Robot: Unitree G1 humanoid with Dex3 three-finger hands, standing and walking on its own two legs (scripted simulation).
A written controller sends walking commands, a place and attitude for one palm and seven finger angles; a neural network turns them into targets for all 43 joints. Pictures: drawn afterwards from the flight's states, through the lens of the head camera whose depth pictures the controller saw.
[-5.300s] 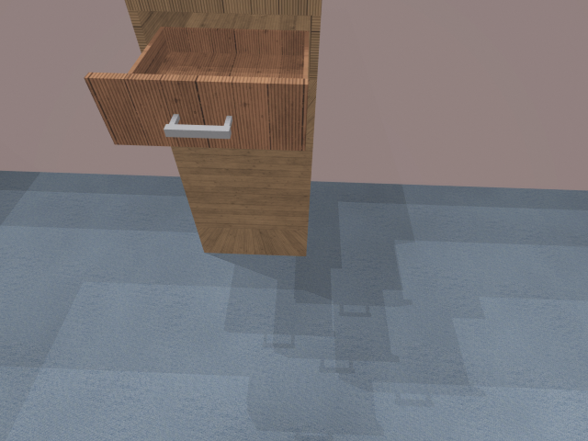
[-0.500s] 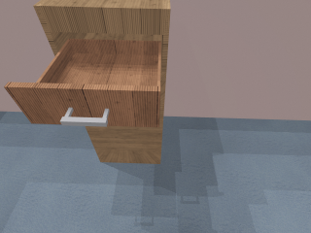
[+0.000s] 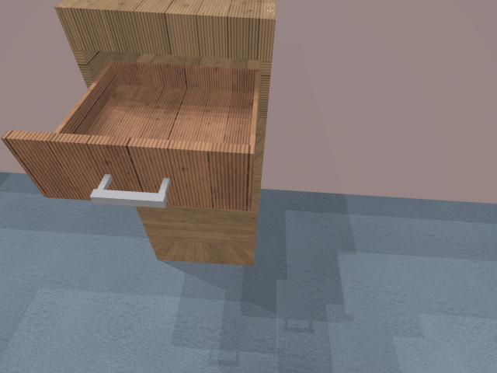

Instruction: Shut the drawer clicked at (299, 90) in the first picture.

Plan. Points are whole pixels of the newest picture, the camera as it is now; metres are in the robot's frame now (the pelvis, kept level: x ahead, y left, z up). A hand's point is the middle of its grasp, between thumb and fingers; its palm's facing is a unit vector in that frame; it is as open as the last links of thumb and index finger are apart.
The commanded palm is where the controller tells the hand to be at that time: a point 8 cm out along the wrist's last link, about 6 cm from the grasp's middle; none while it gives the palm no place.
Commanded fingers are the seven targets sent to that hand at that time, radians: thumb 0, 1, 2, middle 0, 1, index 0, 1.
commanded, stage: look again from close up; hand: left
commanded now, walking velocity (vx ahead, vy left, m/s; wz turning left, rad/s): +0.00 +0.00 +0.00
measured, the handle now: (132, 190) +0.37 +0.22 +0.10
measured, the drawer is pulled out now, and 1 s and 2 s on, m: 0.30 0.30 0.30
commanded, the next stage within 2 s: shuffle to correct the standing spot in 0.04 s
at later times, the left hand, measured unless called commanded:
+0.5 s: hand out of the picture +0.02 +0.17 -0.19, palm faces +0.08 -0.99 -0.14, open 7.4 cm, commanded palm none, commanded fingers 0.00 0.90 0.90 -0.20 -0.30 -0.20 -0.30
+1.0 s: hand out of the picture +0.15 +0.19 -0.17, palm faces +0.00 -0.96 -0.29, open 7.4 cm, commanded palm none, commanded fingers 0.00 0.90 0.90 -0.20 -0.30 -0.20 -0.30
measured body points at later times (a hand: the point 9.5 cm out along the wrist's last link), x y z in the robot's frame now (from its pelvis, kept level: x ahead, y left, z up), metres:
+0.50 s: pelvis +0.05 +0.01 -0.01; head +0.06 +0.03 +0.44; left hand +0.02 +0.22 -0.18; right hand +0.02 -0.21 -0.16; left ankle +0.01 +0.11 -0.74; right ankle +0.02 -0.11 -0.74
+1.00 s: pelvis +0.07 -0.01 -0.01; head +0.12 -0.03 +0.44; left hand +0.15 +0.24 -0.15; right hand +0.07 -0.23 -0.18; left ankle +0.01 +0.11 -0.73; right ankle +0.06 -0.11 -0.74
